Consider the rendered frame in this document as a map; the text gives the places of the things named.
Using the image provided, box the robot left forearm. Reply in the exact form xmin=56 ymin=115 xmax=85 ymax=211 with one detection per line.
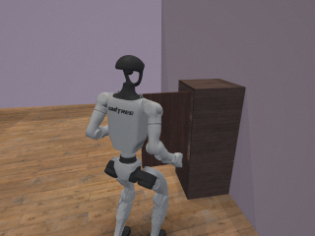
xmin=99 ymin=125 xmax=109 ymax=138

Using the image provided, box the right robot upper arm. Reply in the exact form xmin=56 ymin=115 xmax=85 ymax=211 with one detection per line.
xmin=143 ymin=99 xmax=163 ymax=155

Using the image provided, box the robot right forearm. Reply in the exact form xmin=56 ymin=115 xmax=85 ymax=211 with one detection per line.
xmin=155 ymin=142 xmax=178 ymax=165

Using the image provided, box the humanoid robot torso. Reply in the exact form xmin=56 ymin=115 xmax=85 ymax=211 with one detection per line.
xmin=106 ymin=90 xmax=148 ymax=183

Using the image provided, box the right robot hand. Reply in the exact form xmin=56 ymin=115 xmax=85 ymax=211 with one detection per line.
xmin=173 ymin=152 xmax=183 ymax=168

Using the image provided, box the cupboard door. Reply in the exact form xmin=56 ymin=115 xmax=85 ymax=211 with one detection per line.
xmin=140 ymin=90 xmax=191 ymax=168

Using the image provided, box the left robot upper arm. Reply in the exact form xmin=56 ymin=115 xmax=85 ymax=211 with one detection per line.
xmin=85 ymin=92 xmax=115 ymax=140

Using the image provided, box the robot left shin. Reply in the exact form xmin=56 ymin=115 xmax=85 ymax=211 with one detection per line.
xmin=113 ymin=188 xmax=134 ymax=236

